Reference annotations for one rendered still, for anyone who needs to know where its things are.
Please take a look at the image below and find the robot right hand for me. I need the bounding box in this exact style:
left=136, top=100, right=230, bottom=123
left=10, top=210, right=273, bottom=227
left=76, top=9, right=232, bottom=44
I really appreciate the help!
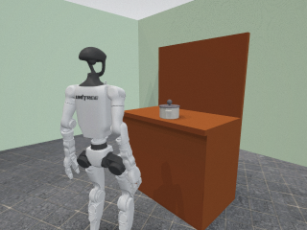
left=124, top=166, right=142, bottom=196

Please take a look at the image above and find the lid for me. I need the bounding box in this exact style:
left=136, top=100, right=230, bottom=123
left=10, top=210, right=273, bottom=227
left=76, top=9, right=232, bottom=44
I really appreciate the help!
left=159, top=104, right=180, bottom=108

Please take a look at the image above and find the left robot upper arm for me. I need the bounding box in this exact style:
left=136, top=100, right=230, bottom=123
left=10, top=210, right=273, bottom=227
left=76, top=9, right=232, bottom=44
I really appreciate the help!
left=60, top=84, right=78, bottom=129

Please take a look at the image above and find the robot left hand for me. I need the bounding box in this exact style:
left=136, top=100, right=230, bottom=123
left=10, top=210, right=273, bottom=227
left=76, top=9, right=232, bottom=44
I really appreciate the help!
left=63, top=154, right=80, bottom=179

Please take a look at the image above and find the pot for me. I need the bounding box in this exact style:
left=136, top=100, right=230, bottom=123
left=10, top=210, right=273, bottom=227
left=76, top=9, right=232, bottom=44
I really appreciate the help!
left=159, top=107, right=179, bottom=120

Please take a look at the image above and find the right robot upper arm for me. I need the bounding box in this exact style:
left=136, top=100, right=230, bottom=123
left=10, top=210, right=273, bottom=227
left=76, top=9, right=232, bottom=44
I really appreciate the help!
left=106, top=85, right=126, bottom=136

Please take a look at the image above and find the right robot forearm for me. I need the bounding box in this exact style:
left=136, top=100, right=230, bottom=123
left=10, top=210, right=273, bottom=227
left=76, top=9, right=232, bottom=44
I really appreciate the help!
left=115, top=123, right=136, bottom=170

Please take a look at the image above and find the table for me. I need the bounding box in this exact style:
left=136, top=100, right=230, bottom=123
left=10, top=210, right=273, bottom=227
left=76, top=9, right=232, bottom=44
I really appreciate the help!
left=123, top=32, right=250, bottom=230

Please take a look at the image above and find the left robot forearm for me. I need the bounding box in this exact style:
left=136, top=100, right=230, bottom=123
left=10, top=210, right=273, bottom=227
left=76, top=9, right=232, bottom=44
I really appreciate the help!
left=59, top=125, right=76, bottom=157

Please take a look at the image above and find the robot head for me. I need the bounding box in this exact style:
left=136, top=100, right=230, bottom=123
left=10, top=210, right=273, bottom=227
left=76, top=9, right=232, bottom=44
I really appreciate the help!
left=79, top=47, right=106, bottom=87

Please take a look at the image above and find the robot torso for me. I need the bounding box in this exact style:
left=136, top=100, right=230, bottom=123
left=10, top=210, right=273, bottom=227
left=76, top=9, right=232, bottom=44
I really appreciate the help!
left=74, top=81, right=113, bottom=168

